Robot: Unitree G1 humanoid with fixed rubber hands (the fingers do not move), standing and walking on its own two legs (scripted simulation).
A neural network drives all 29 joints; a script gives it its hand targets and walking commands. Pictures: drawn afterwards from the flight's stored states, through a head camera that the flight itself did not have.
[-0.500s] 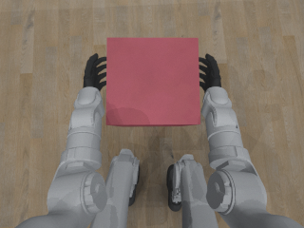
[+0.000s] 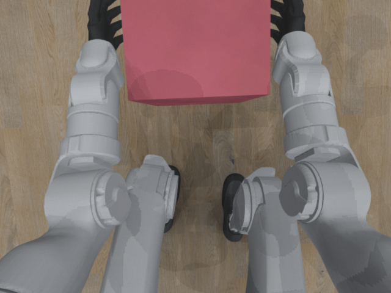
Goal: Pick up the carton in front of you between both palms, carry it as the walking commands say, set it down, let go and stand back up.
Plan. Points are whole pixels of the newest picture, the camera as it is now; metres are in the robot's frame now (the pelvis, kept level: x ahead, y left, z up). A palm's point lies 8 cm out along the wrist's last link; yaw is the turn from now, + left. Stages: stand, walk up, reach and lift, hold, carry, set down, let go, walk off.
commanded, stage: set down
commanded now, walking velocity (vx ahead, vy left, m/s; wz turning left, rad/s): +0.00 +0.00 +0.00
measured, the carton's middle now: (196, 49) +0.53 +0.05 -0.21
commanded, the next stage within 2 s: none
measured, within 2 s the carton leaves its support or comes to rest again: rests again in 0.58 s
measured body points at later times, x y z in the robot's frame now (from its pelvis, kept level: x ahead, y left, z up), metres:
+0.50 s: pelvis +0.00 +0.00 -0.06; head +0.36 +0.02 +0.20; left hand +0.53 +0.21 -0.22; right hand +0.57 -0.09 -0.22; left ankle +0.11 +0.11 -0.39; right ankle +0.10 -0.10 -0.39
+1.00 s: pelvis -0.01 +0.00 -0.07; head +0.36 +0.01 +0.18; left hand +0.53 +0.21 -0.23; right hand +0.57 -0.10 -0.24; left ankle +0.11 +0.11 -0.39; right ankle +0.10 -0.10 -0.39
